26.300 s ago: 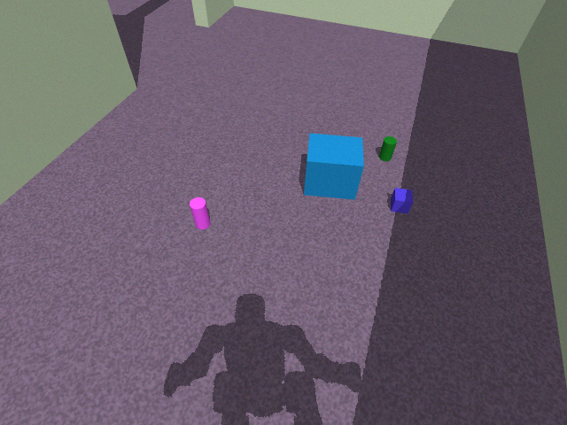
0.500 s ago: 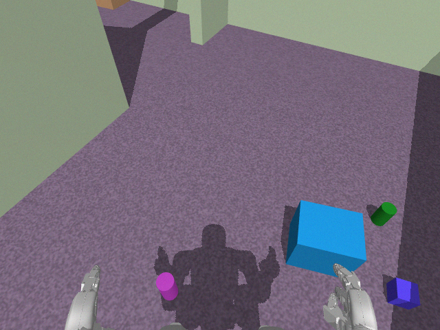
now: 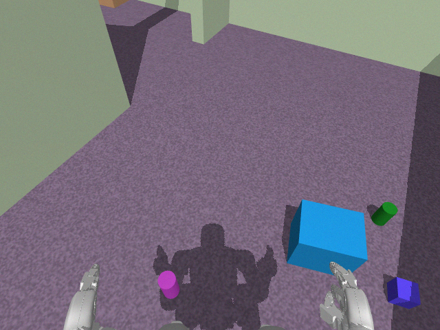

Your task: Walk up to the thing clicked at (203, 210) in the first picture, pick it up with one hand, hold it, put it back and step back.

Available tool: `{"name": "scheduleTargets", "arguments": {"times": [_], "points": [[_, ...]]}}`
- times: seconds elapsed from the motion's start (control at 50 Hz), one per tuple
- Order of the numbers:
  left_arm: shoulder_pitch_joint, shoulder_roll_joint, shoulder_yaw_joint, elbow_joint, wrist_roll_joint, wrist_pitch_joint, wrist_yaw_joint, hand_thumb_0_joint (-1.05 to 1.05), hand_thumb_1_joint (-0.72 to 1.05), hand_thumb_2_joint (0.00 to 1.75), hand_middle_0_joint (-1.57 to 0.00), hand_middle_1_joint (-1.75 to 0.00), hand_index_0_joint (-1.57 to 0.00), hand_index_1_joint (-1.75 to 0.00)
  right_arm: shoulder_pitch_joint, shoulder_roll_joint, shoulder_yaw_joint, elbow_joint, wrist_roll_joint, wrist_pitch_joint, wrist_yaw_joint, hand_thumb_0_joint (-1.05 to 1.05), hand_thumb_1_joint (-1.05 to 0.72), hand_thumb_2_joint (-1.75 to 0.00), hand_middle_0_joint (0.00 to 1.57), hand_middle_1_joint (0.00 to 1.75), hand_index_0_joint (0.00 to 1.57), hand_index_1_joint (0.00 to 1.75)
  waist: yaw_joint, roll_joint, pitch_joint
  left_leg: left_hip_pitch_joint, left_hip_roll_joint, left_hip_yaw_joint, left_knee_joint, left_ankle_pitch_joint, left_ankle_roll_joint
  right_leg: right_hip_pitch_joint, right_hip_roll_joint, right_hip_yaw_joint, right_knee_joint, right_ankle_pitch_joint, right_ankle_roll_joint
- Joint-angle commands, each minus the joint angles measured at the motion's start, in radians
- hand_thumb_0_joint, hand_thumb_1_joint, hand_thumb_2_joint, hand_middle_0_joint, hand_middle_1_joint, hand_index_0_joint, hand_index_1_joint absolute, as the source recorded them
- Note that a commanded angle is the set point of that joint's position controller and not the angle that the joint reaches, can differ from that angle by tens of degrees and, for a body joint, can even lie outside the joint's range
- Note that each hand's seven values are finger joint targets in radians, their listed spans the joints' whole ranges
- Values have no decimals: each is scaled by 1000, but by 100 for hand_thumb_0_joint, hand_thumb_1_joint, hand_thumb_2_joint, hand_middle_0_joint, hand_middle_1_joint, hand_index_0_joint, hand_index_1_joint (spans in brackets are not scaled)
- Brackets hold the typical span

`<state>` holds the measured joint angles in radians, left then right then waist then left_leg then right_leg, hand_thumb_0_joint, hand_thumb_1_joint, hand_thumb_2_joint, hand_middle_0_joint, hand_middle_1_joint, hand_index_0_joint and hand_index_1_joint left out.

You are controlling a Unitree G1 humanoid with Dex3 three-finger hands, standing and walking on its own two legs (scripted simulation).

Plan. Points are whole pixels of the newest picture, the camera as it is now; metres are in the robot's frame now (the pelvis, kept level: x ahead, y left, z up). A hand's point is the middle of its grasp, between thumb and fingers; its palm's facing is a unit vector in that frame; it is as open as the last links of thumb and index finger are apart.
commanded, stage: home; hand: left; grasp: from the side
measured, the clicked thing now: (169, 285) +0.38 +0.19 -0.65
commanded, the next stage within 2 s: stand in 0.34 s
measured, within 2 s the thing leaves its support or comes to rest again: neither
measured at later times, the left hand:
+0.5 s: hand (119, 313) +0.17 +0.18 -0.05, palm faces +0.10 -0.95 -0.28, open 17.4 cm
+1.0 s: hand out of the picture +0.11 +0.24 -0.11, palm faces -0.02 -0.94 -0.34, open 8.0 cm
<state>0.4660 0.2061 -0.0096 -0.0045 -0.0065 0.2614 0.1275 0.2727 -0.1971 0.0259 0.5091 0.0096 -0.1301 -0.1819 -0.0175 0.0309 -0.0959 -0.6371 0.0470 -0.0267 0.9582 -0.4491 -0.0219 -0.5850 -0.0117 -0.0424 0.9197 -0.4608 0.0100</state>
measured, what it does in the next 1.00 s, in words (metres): stands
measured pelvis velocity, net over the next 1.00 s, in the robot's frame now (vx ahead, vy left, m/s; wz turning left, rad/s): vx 0.00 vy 0.01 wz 0.00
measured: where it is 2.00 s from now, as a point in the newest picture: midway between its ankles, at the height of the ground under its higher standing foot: outside the picture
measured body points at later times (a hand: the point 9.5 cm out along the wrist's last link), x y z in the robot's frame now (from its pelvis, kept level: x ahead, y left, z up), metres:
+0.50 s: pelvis +0.00 +0.00 +0.00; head +0.03 +0.00 +0.45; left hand +0.16 +0.23 -0.03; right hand +0.17 -0.24 -0.07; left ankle +0.02 +0.13 -0.69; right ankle +0.00 -0.13 -0.69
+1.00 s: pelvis +0.00 +0.01 +0.02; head +0.01 +0.01 +0.47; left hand +0.11 +0.29 -0.08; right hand +0.11 -0.28 -0.09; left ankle +0.02 +0.13 -0.69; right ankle +0.00 -0.13 -0.69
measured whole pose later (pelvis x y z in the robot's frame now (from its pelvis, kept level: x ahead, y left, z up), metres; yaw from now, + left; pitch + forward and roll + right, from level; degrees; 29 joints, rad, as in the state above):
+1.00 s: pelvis +0.00 +0.01 +0.02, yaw +0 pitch +0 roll +0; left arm 0.24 0.32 0.02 0.71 0.05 0.02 0.02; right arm 0.19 -0.30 -0.03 0.85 -0.06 -0.02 -0.01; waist 0.01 -0.02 0.02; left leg -0.40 0.02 0.01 0.76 -0.36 0.00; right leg -0.37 -0.04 -0.02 0.76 -0.39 0.02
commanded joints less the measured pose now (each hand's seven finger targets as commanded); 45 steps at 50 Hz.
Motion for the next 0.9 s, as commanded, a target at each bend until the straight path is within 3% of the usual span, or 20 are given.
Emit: {"name": "scheduleTargets", "arguments": {"times": [0.0,0.04,0.12,0.16,0.24,0.26,0.3,0.36,0.4,0.42,0.46,0.48,0.62,0.66,0.7,0.72,0.74,0.76,0.82,0.88], "points": [[-39,99,54,-211,6,-54,18,0,-56,5,-5,-5,-5,-5,-72,-130,-54,-164,-2,-60,-12,0,-90,-90,20,30,20,30,-2,2,-105,109,-29,21,-159,161,21,34,36,-25,-157,154,-16],[9,87,52,-176,6,-52,16,0,-58,4,-5,-5,-5,-5,-60,-119,-47,-153,-4,-58,-11,0,-90,-90,20,30,20,30,2,6,-108,105,-31,24,-151,181,22,34,35,-24,-158,175,-16],[-36,106,62,-214,7,-56,17,0,-57,5,-5,-5,-5,-5,-65,-134,-57,-160,-4,-59,-10,0,-90,-90,20,30,20,30,2,18,-117,114,-27,19,-163,170,18,33,37,-27,-149,160,-19],[-3,80,42,-173,6,-51,13,0,-59,3,-4,-5,-4,-5,-57,-119,-45,-156,-4,-58,-8,0,-90,-90,20,30,20,30,-5,-1,-87,100,-30,22,-154,176,21,26,35,-26,-156,167,-15],[-43,120,75,-215,8,-56,18,0,-56,5,-5,-5,-5,-5,-60,-133,-56,-160,-4,-55,-12,0,-90,-90,20,30,20,30,-1,8,-114,118,-29,27,-148,201,21,38,32,-21,-153,196,-13],[-13,96,52,-183,8,-52,14,0,-56,5,-5,-5,-5,-5,-53,-123,-51,-154,-6,-55,-12,0,-90,-90,20,30,20,30,-7,-7,-107,114,-30,28,-140,214,23,41,32,-20,-156,211,-10],[-17,100,60,-202,5,-52,16,0,-56,5,-5,-5,-5,-5,-58,-123,-50,-159,-5,-56,-13,0,-90,-90,20,30,20,30,3,-2,-111,108,-33,33,-139,204,25,41,28,-17,-163,209,-11],[-19,82,45,-178,6,-50,13,0,-54,6,-5,-6,-5,-6,-56,-123,-50,-155,-6,-57,-12,0,-90,-90,20,30,20,30,-11,-16,-98,104,-31,29,-147,177,25,29,31,-21,-161,182,-11],[-46,122,77,-237,5,-56,17,0,-58,4,-5,-5,-5,-5,-60,-131,-56,-166,-4,-57,-13,0,-90,-90,20,30,20,30,1,13,-124,113,-34,33,-141,189,24,44,27,-15,-164,193,-11],[-7,108,66,-188,7,-50,16,0,-55,5,-5,-6,-5,-6,-61,-128,-54,-163,-5,-56,-15,0,-90,-90,20,30,20,30,-3,-12,-116,112,-33,32,-136,205,25,44,29,-17,-163,209,-8],[-17,96,58,-201,3,-50,14,0,-39,21,-20,-22,-20,-22,-57,-120,-48,-159,-5,-56,-13,0,-90,-90,20,30,20,30,-2,-3,-109,99,-35,33,-137,182,26,38,27,-16,-166,189,-10],[-16,92,55,-193,4,-50,15,0,-31,29,-20,-30,-20,-30,-56,-121,-48,-156,-6,-55,-12,0,-90,-90,20,30,20,30,-5,2,-99,99,-34,30,-141,179,25,37,29,-18,-163,183,-11],[-22,101,59,-207,5,-53,17,0,25,85,-20,-30,-20,-30,-62,-131,-55,-165,-5,-56,-13,0,-90,-90,20,30,20,30,-4,9,-92,99,-31,27,-153,148,23,22,31,-23,-164,147,-16],[-9,95,54,-201,7,-53,17,0,41,90,-20,-30,-20,-30,-60,-129,-56,-168,-6,-57,-15,0,-90,-90,20,30,20,30,-9,-23,-125,113,-31,28,-140,183,27,41,30,-19,-163,185,-11],[-23,107,63,-211,3,-53,18,0,57,90,-20,-30,-20,-30,-66,-128,-51,-166,-4,-56,-14,0,-90,-90,20,30,20,30,-3,-5,-94,98,-34,34,-139,169,27,31,26,-14,-170,177,-11],[-207,228,98,140,101,-167,-29,0,65,90,-20,-30,-20,-30,-121,-271,-86,62,-112,15,45,0,-90,-90,20,30,20,30,31,-100,21,144,-1,-17,-165,323,59,159,-59,78,-201,271,-77],[-168,240,105,263,109,-213,-56,0,73,90,-20,-30,-20,-30,-101,-256,-94,108,-123,45,81,0,-90,-90,20,30,20,30,28,-137,-54,192,-1,10,-148,340,76,203,-83,118,-205,351,-99],[-169,256,97,297,102,-242,-72,0,81,90,-20,-30,-20,-30,-107,-262,-101,109,-113,62,98,0,-90,-90,20,30,20,30,16,-111,-46,192,-9,-5,-156,324,84,198,-83,138,-224,349,-112],[-225,259,85,417,65,-278,-95,0,90,90,-20,-30,-20,-30,-99,-241,-93,161,-66,68,145,0,-90,-90,20,30,20,30,20,-76,-26,248,-15,-9,-233,259,86,213,-95,152,-257,282,-95],[-255,255,79,533,50,-284,-98,0,90,90,-20,-30,-20,-30,-119,-261,-102,214,-63,69,161,0,-90,-90,20,30,20,30,36,4,-5,281,18,-63,-335,232,90,223,-66,92,-254,227,-66]]}}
